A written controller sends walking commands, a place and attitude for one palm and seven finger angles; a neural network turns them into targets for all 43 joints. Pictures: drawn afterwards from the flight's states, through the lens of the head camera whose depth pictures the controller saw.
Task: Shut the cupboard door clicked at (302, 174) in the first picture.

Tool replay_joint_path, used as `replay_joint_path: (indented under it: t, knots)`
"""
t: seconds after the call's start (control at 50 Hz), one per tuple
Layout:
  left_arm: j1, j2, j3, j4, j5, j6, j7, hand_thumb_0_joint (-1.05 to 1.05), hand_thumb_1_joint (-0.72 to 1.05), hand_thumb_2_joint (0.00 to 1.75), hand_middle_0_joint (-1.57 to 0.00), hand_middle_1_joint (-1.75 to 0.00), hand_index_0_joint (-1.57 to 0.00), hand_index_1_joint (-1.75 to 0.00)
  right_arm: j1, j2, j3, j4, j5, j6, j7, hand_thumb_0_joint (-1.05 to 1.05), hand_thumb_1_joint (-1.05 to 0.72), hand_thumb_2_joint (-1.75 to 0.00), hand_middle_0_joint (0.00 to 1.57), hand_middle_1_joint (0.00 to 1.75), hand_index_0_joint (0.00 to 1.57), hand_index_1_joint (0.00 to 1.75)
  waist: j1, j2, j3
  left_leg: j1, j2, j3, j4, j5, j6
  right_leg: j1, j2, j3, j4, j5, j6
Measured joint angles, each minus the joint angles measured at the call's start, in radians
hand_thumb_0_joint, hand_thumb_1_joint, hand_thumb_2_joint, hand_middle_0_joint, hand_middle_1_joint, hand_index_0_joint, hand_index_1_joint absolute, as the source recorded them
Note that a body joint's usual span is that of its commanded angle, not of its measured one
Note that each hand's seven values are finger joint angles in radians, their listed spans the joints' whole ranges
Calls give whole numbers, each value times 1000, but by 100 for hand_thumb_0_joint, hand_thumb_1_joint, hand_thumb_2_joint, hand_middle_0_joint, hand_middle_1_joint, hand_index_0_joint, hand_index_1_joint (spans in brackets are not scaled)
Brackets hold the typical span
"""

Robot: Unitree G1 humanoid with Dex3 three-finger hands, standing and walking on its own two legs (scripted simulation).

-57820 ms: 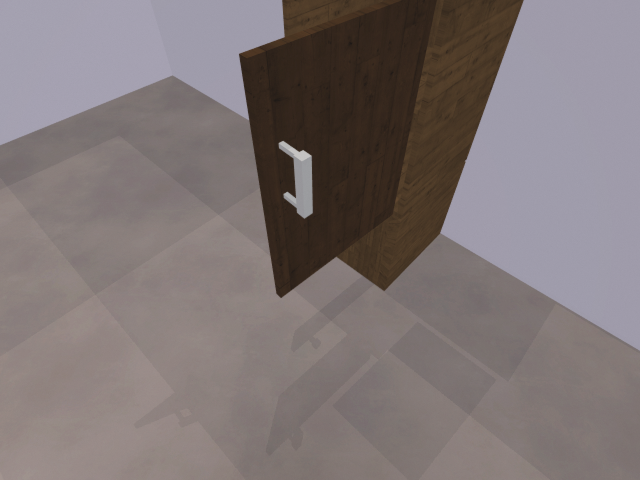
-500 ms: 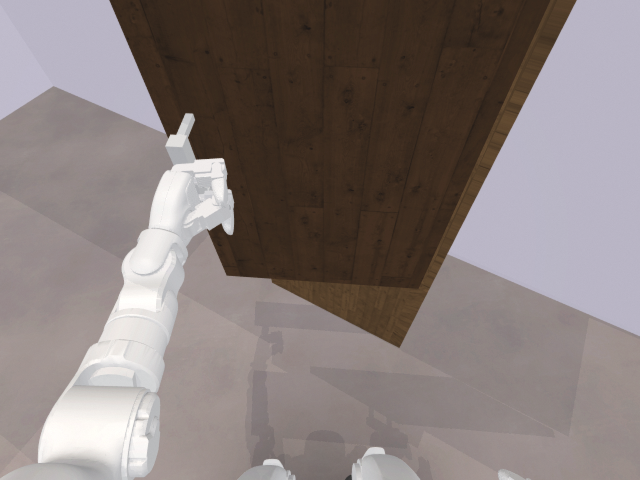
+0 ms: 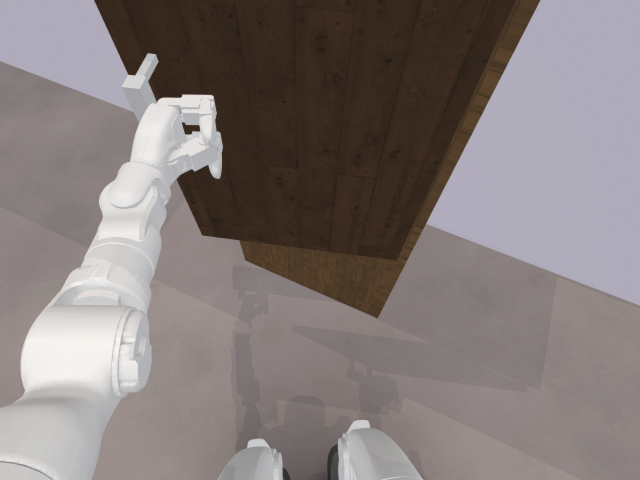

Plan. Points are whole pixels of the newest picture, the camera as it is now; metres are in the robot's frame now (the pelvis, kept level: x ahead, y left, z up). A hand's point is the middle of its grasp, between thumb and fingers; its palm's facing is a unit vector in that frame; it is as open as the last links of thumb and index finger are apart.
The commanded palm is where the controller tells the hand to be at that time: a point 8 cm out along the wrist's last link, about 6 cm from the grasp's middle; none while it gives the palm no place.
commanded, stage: push the door shut along its arc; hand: left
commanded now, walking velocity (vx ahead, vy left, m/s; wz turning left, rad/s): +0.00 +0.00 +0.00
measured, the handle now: (159, 113) +0.57 +0.17 +0.09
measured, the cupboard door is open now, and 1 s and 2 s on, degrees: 17 3 3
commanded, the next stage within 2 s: pull the fist back off the door in 0.72 s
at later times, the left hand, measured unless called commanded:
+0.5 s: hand (243, 117) +0.54 +0.06 +0.10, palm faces -0.37 -0.93 -0.05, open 3.0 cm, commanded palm +0.55 +0.10 +0.10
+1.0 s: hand (265, 95) +0.60 +0.03 +0.09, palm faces +0.03 -1.00 +0.08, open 3.1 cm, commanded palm +0.56 +0.07 +0.10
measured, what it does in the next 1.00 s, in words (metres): stands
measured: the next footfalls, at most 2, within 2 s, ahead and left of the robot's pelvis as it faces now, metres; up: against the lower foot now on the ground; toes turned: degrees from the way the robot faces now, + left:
none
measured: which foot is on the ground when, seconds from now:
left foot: down 0.00-1.00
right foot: down 0.00-1.00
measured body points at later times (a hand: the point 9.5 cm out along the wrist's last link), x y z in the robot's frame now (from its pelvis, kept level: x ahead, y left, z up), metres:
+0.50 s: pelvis +0.00 -0.01 -0.01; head +0.14 -0.01 +0.42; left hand +0.56 +0.11 +0.11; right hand -0.01 -0.27 -0.13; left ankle +0.01 +0.08 -0.68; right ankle +0.04 -0.08 -0.68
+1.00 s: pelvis +0.01 -0.01 -0.02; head +0.17 -0.02 +0.40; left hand +0.59 +0.08 +0.09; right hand -0.03 -0.26 -0.14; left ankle +0.01 +0.08 -0.68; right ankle +0.04 -0.08 -0.68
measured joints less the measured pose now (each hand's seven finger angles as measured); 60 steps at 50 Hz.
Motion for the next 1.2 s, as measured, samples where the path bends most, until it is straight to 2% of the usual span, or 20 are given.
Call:
replay_joint_path:
  t: [0.1, 0.2, 0.3, 0.56, 0.84, 0.86, 0.88, 0.96, 1.0, 1.04, 1.08, 1.12, 1.2]
  knots:
    - [-48, -2, 12, 21, 6, 18, -15, 1, 90, 90, -130, -150, -130, -150, 9, -6, -1, 2, -4, 4, 1, 0, -91, -90, 20, 30, 20, 30, -19, 5, -7, -22, 4, 4, 13, -8, 1, -24, 4, 4, 11, -5, 0]
    - [-85, 13, 53, 45, 28, 39, -6, 1, 90, 90, -130, -150, -130, -150, 20, -6, 3, -17, -9, 9, 5, 0, -91, -90, 20, 30, 20, 30, -42, 9, -9, -37, 12, 13, 20, -15, 0, -43, 12, 12, 18, -7, -1]
    - [-105, 39, 73, 57, 43, 39, -15, 1, 89, 90, -130, -150, -129, -150, 35, 0, 7, -27, -13, 17, 8, 0, -91, -90, 20, 30, 20, 30, -51, 12, -7, -51, 19, 18, 25, -21, -2, -60, 19, 17, 24, -9, -4]
    - [-237, 83, -1, 121, 34, 91, -60, -1, 92, 94, -130, -150, -129, -150, 34, -4, 9, 5, -20, 5, -2, 0, -91, -90, 20, 30, 20, 30, -63, 16, 0, -121, 18, -13, 63, -26, -12, -115, 17, -16, 45, -16, -15]
    - [-390, 118, -23, 183, 59, 133, -65, 1, 100, 99, -130, -150, -129, -150, 15, -9, 10, 26, -37, -24, -8, 0, -91, -90, 20, 30, 20, 30, -103, 16, -2, -220, 24, -27, 131, -49, -16, -206, 19, -33, 100, -35, -22]
    - [-396, 108, 10, 186, 57, 142, -40, 1, 99, 99, -130, -150, -129, -150, 21, -9, 8, 22, -40, -23, -6, 0, -91, -90, 20, 30, 20, 30, -102, 20, -6, -229, 25, -28, 135, -51, -17, -215, 21, -34, 103, -36, -22]
    - [-399, 91, 44, 187, 53, 148, 17, 1, 97, 98, -130, -150, -130, -150, 30, -8, 6, 16, -45, -22, 0, 0, -91, -90, 20, 30, 20, 30, -100, 24, -13, -237, 26, -27, 138, -53, -17, -223, 22, -34, 104, -37, -21]
    - [-357, 6, 137, 149, 53, 141, 303, 1, 92, 94, -130, -150, -129, -150, 65, 8, -1, -9, -78, -14, 49, 0, -91, -90, 20, 30, 20, 30, -89, 31, -33, -240, 26, -15, 127, -55, -19, -234, 22, -21, 104, -40, -18]
    - [-309, -41, 154, 111, 97, 108, 442, 1, 91, 93, -130, -150, -129, -150, 81, 18, -5, -16, -100, -12, 78, 0, -91, -90, 20, 30, 20, 30, -82, 35, -46, -235, 27, -7, 119, -56, -19, -234, 24, -13, 103, -42, -18]
    - [-256, -78, 142, 72, 162, 61, 545, 1, 91, 92, -130, -150, -129, -150, 91, 30, -10, -14, -119, -11, 105, 0, -91, -90, 20, 30, 20, 30, -76, 40, -56, -226, 28, -1, 113, -60, -20, -230, 25, -6, 103, -47, -18]
    - [-201, -107, 118, 29, 213, 18, 593, 1, 91, 91, -130, -150, -129, -150, 94, 43, -18, -7, -127, -3, 123, 0, -91, -90, 20, 30, 20, 30, -70, 42, -57, -205, 28, 4, 103, -63, -20, -214, 27, 0, 100, -51, -19]
    - [-160, -129, 102, 5, 235, -9, 595, 1, 90, 91, -130, -150, -129, -150, 93, 55, -22, 1, -126, 11, 130, 0, -91, -90, 20, 30, 20, 30, -64, 42, -54, -171, 28, 9, 84, -61, -21, -185, 28, 7, 87, -51, -20]
    - [-118, -150, 125, 24, 216, 12, 556, 1, 90, 90, -130, -150, -129, -150, 91, 64, -19, -1, -105, 47, 117, 0, -91, -90, 20, 30, 20, 30, -58, 36, -50, -80, 31, 18, 18, -45, -25, -101, 34, 20, 34, -38, -23]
